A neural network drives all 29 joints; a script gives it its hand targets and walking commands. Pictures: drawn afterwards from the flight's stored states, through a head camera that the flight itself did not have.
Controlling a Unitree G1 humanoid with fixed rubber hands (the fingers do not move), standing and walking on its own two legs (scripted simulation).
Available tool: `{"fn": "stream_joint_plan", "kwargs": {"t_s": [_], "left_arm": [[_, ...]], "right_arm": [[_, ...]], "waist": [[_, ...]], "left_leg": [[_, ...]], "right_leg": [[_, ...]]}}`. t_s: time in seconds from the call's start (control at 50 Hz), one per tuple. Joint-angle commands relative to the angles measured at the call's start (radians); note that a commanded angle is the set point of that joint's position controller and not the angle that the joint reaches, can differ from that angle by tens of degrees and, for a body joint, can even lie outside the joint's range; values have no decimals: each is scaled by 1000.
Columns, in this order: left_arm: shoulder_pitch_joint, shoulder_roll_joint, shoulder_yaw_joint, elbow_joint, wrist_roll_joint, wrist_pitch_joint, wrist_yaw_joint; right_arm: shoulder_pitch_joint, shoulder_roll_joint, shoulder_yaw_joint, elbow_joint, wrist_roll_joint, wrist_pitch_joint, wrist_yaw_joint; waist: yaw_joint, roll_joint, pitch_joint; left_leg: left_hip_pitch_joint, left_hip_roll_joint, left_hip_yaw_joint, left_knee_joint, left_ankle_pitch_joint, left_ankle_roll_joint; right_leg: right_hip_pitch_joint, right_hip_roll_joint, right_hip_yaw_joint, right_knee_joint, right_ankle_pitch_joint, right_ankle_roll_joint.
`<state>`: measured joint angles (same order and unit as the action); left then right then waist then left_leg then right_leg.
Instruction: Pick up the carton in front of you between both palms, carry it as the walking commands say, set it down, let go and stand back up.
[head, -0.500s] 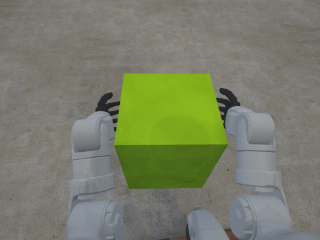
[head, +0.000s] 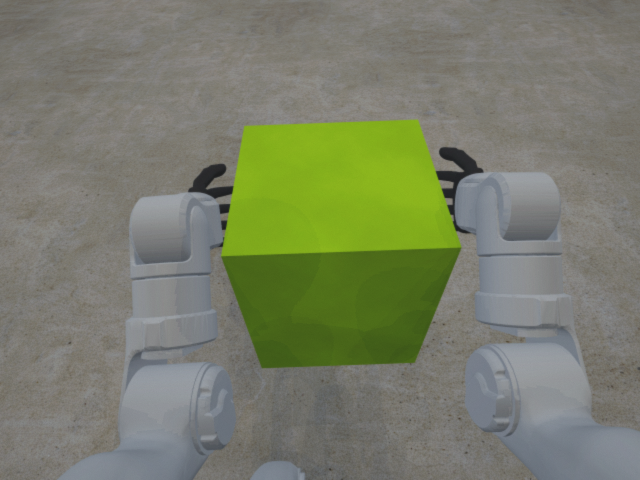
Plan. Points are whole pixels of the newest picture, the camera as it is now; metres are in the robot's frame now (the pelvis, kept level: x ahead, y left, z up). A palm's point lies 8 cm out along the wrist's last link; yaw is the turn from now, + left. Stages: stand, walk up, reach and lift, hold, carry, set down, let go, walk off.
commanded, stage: carry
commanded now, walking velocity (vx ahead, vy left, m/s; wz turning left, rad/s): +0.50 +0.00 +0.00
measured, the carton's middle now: (334, 251) +0.38 +0.01 +0.08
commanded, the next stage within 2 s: none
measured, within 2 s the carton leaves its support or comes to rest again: neither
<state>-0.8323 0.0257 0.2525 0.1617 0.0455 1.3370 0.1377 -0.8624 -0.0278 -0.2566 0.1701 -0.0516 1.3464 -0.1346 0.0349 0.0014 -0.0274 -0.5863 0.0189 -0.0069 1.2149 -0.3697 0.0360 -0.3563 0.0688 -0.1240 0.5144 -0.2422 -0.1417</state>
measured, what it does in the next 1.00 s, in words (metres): walks ahead: left foot, then right foot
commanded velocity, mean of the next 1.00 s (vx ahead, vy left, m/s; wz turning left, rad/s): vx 0.22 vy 0.00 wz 0.00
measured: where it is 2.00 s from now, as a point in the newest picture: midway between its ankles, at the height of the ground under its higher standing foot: (344, 357)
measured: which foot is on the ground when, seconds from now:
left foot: up 0.00-0.30, down 0.32-0.78, up 0.80-0.90, down 0.92-1.00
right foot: down 0.00-0.32, up 0.34-0.72, down 0.74-1.00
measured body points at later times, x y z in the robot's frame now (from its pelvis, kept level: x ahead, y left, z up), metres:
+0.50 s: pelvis +0.34 +0.03 +0.01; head +0.38 +0.03 +0.45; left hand +0.71 +0.15 +0.08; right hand +0.68 -0.16 +0.08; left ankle +0.38 +0.07 -0.73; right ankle +0.28 -0.09 -0.64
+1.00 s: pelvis +0.58 -0.02 +0.01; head +0.55 -0.03 +0.45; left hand +0.85 +0.13 +0.09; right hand +0.86 -0.17 +0.09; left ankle +0.54 +0.10 -0.73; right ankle +0.63 -0.10 -0.73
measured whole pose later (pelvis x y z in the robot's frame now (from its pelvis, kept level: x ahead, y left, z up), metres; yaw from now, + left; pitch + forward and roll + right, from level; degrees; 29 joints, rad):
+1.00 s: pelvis +0.58 -0.02 +0.01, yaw +0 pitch +2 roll -1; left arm -0.17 -0.13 0.12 -0.24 0.12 1.20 0.09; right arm -0.17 0.14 -0.12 -0.26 -0.13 1.21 -0.07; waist 0.01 0.04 -0.15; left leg -0.20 0.06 0.11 0.48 -0.30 -0.02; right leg -0.31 -0.01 -0.20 0.43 -0.16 -0.06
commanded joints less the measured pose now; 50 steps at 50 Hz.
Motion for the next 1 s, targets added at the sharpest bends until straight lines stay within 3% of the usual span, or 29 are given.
{"fn": "stream_joint_plan", "kwargs": {"t_s": [0.0, 0.1, 0.2, 0.24, 0.26, 0.28, 0.3, 0.32, 0.34, 0.36, 0.4, 0.42, 0.44, 0.46, 0.52, 0.58, 0.64, 0.7, 0.72, 0.74, 0.76, 0.78, 0.8, 0.82, 0.84, 0.88, 0.92, 0.94, 0.98], "left_arm": [[-714, -1146, -539, -58, -443, -32, -254], [-705, -1198, -595, -104, -427, -108, -269], [-596, -1156, -651, -144, -410, -153, -262], [-542, -1134, -662, -142, -405, -163, -262], [-522, -1125, -667, -140, -403, -169, -263], [-516, -1120, -675, -136, -403, -174, -266], [-514, -1112, -687, -136, -398, -178, -269], [-501, -1137, -697, -116, -397, -173, -272], [-462, -1132, -682, -91, -395, -169, -270], [-462, -1140, -680, -116, -392, -173, -267], [-486, -1162, -694, -182, -389, -187, -257], [-455, -1167, -691, -191, -375, -191, -250], [-409, -1169, -694, -199, -360, -192, -244], [-361, -1170, -700, -207, -346, -194, -239], [-220, -1165, -728, -229, -303, -198, -232], [-128, -1159, -773, -296, -294, -197, -236], [-50, -1141, -814, -379, -308, -176, -251], [56, -1114, -833, -411, -317, -152, -280], [88, -1100, -833, -416, -315, -144, -290], [123, -1084, -829, -414, -309, -137, -300], [140, -1057, -821, -406, -296, -135, -305], [177, -1082, -817, -387, -306, -134, -308], [180, -1092, -818, -409, -317, -137, -311], [168, -1106, -821, -434, -326, -138, -314], [162, -1117, -822, -455, -333, -137, -316], [182, -1113, -822, -464, -338, -132, -318], [213, -1096, -820, -457, -335, -130, -324], [200, -1092, -823, -454, -335, -128, -327], [211, -1076, -821, -433, -328, -124, -329]], "right_arm": [[-575, 1123, 528, 8, 356, -38, 196], [-561, 1214, 591, -2, 361, -112, 212], [-492, 1193, 669, -65, 371, -158, 204], [-461, 1171, 685, -76, 372, -167, 204], [-449, 1159, 689, -79, 372, -171, 206], [-438, 1152, 694, -82, 370, -178, 210], [-417, 1140, 696, -82, 368, -182, 219], [-399, 1124, 685, -68, 360, -185, 224], [-338, 1106, 671, -35, 362, -191, 229], [-318, 1151, 684, -59, 371, -195, 239], [-409, 1216, 726, -158, 417, -204, 256], [-429, 1238, 749, -189, 438, -205, 261], [-419, 1247, 763, -212, 449, -205, 265], [-390, 1246, 772, -230, 451, -205, 270], [-258, 1221, 784, -257, 429, -198, 289], [-129, 1184, 795, -305, 399, -187, 305], [23, 1133, 785, -348, 350, -171, 307], [148, 1082, 784, -373, 299, -160, 303], [184, 1067, 790, -376, 287, -157, 302], [202, 1044, 793, -383, 276, -155, 303], [194, 1070, 805, -395, 288, -142, 305], [203, 1055, 809, -411, 298, -133, 308], [187, 1059, 829, -435, 311, -132, 310], [174, 1071, 840, -456, 322, -134, 311], [172, 1079, 849, -472, 329, -137, 309], [199, 1097, 857, -472, 331, -138, 303], [241, 1096, 858, -462, 321, -139, 302], [236, 1094, 856, -460, 317, -136, 303], [236, 1070, 852, -446, 318, -127, 306]], "waist": [[-4, -77, -457], [6, -83, -389], [24, -107, -354], [6, -149, -393], [-31, -181, -436], [-84, -150, -493], [-112, -62, -540], [-85, 174, -615], [-128, 258, -693], [-124, 187, -641], [-91, 37, -504], [-81, 14, -488], [-74, 25, -484], [-70, 45, -469], [-65, 103, -432], [-55, 152, -401], [-58, 176, -376], [-44, 130, -353], [-41, 108, -358], [-39, 41, -385], [-23, -122, -482], [-17, -185, -507], [-21, -163, -476], [-29, -124, -465], [-33, -115, -436], [-32, -137, -432], [-35, -101, -410], [-35, -70, -364], [-31, -19, -304]], "left_leg": [[-188, 42, 26, -76, 67, -19], [-248, 37, 93, -253, 214, -26], [-109, -45, 197, -607, 381, 19], [99, -104, 243, -731, 447, 51], [243, -110, 240, -764, 452, 58], [446, -83, 236, -838, 512, 62], [703, 55, 78, -791, 564, 85], [1015, 357, -293, -637, 980, 198], [1122, 423, -562, -745, 636, 353], [1051, 364, -507, -795, 463, 321], [828, 302, -334, -859, 486, 220], [747, 289, -287, -890, 441, 196], [695, 271, -247, -914, 409, 179], [670, 261, -195, -923, 472, 170], [679, 226, -60, -899, 787, 143], [680, 178, 58, -867, 1027, 90], [688, 140, 135, -837, 1019, 51], [621, 119, 180, -694, 887, 14], [527, 113, 167, -634, 772, -24], [389, 92, 156, -541, 491, -61], [168, 49, 106, -405, 77, -89], [114, 16, 71, -348, -203, -82], [126, 30, 37, -392, -235, -71], [180, 50, 25, -513, -242, -60], [252, 59, 42, -637, -233, -58], [381, 33, 101, -748, -32, -59], [425, 69, 95, -809, 109, -66], [402, 102, 70, -823, 119, -69], [382, 155, 45, -798, 219, -56]], "right_leg": [[463, -290, 303, -119, 508, -43], [507, -246, 214, -141, 701, -2], [576, -188, 115, -114, 897, 26], [556, -185, 81, -27, 1070, 52], [533, -196, 67, 73, 1101, 74], [455, -187, 18, 249, 1011, 103], [225, -162, 38, 450, 657, 112], [-113, -44, 76, 653, -229, 129], [-334, 19, 154, 926, -350, 146], [-406, -42, 177, 939, -268, 112], [-383, -101, 152, 786, -160, 109], [-338, -123, 148, 725, -133, 117], [-295, -131, 136, 672, -114, 126], [-278, -132, 115, 606, -106, 137], [-274, -115, 49, 384, -73, 166], [-217, -78, -14, 206, 87, 170], [-132, -46, -67, 45, 246, 170], [81, -46, -101, -187, 432, 166], [229, -94, -66, -229, 541, 158], [401, -235, 65, -141, 925, 136], [679, -436, 242, 14, 1375, -7], [674, -477, 320, -31, 1335, -78], [594, -458, 309, -91, 1145, -75], [514, -435, 283, -138, 896, -45], [420, -406, 237, -173, 702, -11], [311, -343, 165, -207, 387, 43], [242, -300, 111, -213, 149, 80], [230, -280, 96, -194, 132, 94], [201, -257, 73, -125, 293, 105]]}}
